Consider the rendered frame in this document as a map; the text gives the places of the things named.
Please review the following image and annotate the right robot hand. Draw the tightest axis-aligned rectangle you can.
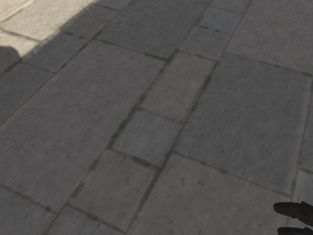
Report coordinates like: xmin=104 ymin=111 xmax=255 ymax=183
xmin=273 ymin=201 xmax=313 ymax=235

